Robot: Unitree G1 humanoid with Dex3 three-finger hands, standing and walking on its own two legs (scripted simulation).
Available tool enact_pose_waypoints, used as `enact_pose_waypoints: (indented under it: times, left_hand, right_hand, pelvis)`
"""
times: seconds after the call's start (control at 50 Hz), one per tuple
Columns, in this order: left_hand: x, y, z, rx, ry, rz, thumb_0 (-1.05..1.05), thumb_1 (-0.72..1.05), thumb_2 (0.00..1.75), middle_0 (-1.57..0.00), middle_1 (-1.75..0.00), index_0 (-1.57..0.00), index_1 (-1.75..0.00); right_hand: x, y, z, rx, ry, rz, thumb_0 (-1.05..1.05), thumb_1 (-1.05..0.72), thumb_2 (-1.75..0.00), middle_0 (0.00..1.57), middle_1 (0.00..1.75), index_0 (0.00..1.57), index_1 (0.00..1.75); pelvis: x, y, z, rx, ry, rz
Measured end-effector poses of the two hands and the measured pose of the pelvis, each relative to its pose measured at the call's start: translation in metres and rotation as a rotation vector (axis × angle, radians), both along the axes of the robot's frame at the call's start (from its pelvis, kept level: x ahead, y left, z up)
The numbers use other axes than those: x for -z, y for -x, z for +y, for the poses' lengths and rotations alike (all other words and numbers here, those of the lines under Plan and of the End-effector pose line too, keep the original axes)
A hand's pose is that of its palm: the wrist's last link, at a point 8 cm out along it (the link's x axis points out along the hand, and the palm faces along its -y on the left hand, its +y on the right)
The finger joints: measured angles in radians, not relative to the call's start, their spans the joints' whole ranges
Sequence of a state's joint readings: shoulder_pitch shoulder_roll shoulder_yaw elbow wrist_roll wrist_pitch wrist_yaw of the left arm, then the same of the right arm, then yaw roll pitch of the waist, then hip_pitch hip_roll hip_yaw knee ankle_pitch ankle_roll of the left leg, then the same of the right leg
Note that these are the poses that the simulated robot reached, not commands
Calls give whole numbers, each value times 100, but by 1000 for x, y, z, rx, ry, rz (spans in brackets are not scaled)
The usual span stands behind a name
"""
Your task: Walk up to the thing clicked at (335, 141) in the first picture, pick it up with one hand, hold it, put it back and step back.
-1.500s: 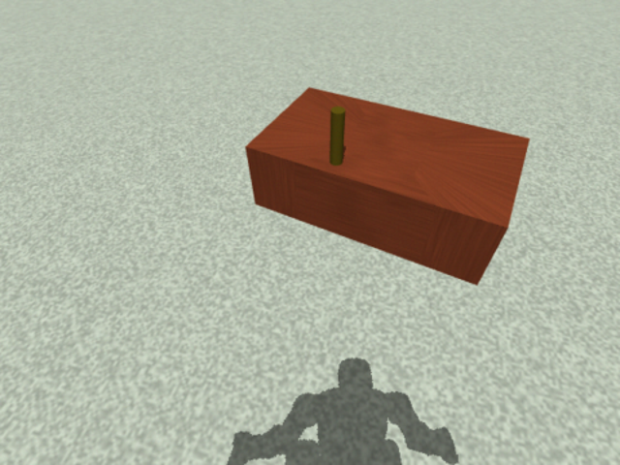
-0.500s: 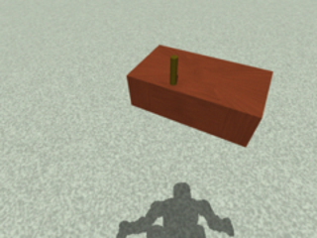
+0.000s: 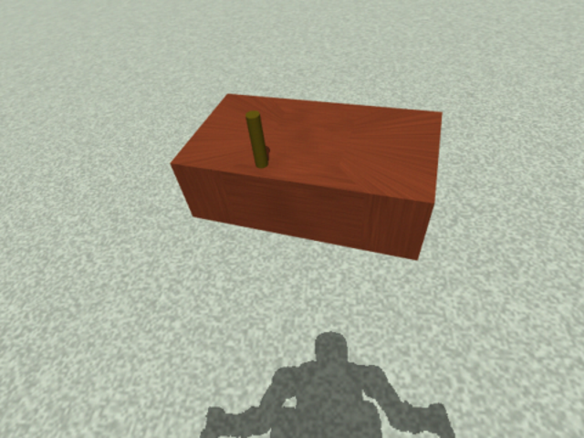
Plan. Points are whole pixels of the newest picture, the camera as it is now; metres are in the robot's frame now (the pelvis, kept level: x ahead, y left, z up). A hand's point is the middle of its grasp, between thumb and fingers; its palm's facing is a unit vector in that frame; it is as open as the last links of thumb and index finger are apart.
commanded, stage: walk up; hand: left
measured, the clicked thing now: (257, 140) +1.18 +0.18 -0.31
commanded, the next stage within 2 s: none
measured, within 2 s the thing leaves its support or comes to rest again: neither
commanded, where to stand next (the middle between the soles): +0.77 +0.15 m, yaw -17 degrees
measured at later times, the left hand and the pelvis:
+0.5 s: hand (120, 356) +0.31 +0.35 -0.14, palm faces -0.18 -0.90 -0.40, open 7.4 cm; pelvis +0.22 +0.07 +0.00, yaw -8 degrees
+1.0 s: hand (142, 249) +0.52 +0.36 -0.11, palm faces -0.22 -0.86 -0.47, open 7.4 cm; pelvis +0.42 +0.09 +0.01, yaw -12 degrees
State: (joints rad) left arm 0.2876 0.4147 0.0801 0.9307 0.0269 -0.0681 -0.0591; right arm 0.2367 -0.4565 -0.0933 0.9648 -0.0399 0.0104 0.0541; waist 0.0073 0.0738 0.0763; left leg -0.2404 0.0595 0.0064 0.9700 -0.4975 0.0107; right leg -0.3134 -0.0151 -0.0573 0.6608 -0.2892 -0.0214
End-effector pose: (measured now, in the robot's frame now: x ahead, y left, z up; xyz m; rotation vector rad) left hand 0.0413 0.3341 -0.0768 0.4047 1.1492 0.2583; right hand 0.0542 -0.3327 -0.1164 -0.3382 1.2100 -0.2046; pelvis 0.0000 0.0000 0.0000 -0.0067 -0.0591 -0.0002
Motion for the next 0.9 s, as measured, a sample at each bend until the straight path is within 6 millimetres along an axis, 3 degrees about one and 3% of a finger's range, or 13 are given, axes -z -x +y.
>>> enact_pose_waypoints:
  times: [0.1, 0.2, 0.3, 0.38, 0.44, 0.56, 0.72, 0.8, 0.9]
  left_hand:
    - [-10, -21, -10, -7, 17, 27, 0, 91, 89, -20, -30, -20, -30]
    - [-8, -56, -6, 24, 37, 54, 0, 90, 89, -20, -30, -20, -30]
    - [6, -109, 18, 60, 43, 62, 1, 90, 89, -21, -30, -20, -30]
    - [27, -166, 47, 101, 32, 74, 1, 90, 89, -21, -30, -20, -30]
    - [30, -216, 56, 139, 29, 66, 1, 90, 89, -20, -30, -20, -30]
    - [10, -311, 56, 223, 48, -6, 1, 91, 89, -20, -30, -20, -30]
    - [-7, -413, 38, 305, 15, -45, 0, 91, 89, -20, -30, -20, -30]
    - [-5, -450, 33, 299, -20, -102, 0, 91, 89, -20, -30, -20, -30]
    - [-14, -469, 39, 267, -22, -95, 0, 90, 89, -20, -30, -20, -30]
  right_hand:
    - [-14, -48, 10, -9, -39, -65, 1, -91, -90, 20, 30, 20, 30]
    - [-24, -93, 23, -10, -54, -98, 1, -91, -90, 20, 30, 20, 30]
    - [-27, -146, 40, -7, -31, -118, 1, -91, -90, 20, 30, 20, 30]
    - [-26, -190, 59, 8, 9, -178, 1, -91, -90, 20, 30, 20, 30]
    - [-32, -205, 73, 57, 11, -215, 1, -91, -90, 20, 30, 20, 30]
    - [-40, -210, 91, 128, -2, -157, 0, -90, -90, 20, 30, 20, 30]
    - [-16, -223, 85, 198, -32, -51, 1, -90, -90, 20, 30, 20, 30]
    - [6, -253, 80, 200, -47, -11, 1, -90, -90, 20, 30, 20, 30]
    - [2, -313, 86, 163, -63, -37, 1, -91, -90, 20, 30, 20, 30]
  pelvis:
    - [-14, -35, 2, 35, 11, -3]
    - [-18, -77, 12, 70, 16, 9]
    - [-9, -126, 33, 86, 31, 17]
    - [7, -169, 57, 108, 3, 13]
    - [5, -193, 68, 127, 2, 7]
    - [-12, -243, 76, 163, -16, 12]
    - [-7, -313, 72, 195, -26, 17]
    - [6, -345, 64, 199, -4, 14]
    - [-4, -380, 71, 205, 5, 16]
